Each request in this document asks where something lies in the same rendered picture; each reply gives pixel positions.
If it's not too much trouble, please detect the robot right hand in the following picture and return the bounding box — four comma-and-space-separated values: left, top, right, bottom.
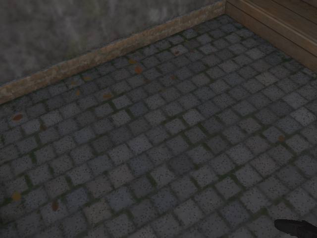
274, 219, 317, 238

